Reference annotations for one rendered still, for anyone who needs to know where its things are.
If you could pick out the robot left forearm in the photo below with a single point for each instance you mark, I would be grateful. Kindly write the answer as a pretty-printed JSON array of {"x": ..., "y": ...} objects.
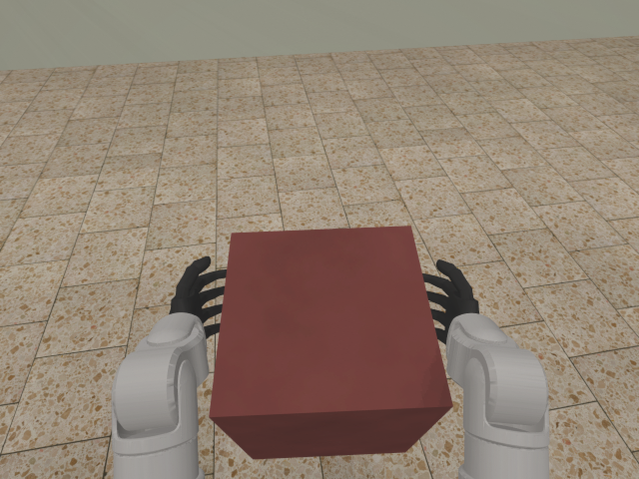
[{"x": 155, "y": 421}]

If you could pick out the right robot hand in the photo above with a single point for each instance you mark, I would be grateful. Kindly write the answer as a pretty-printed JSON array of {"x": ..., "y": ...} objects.
[{"x": 459, "y": 300}]

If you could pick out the left robot hand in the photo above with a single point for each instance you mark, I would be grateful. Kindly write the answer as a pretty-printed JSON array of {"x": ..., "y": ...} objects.
[{"x": 189, "y": 299}]

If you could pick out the carton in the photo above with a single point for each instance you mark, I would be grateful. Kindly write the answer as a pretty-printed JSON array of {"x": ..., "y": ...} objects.
[{"x": 327, "y": 345}]

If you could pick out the robot right forearm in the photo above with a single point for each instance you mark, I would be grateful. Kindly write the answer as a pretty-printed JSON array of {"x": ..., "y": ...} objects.
[{"x": 505, "y": 402}]

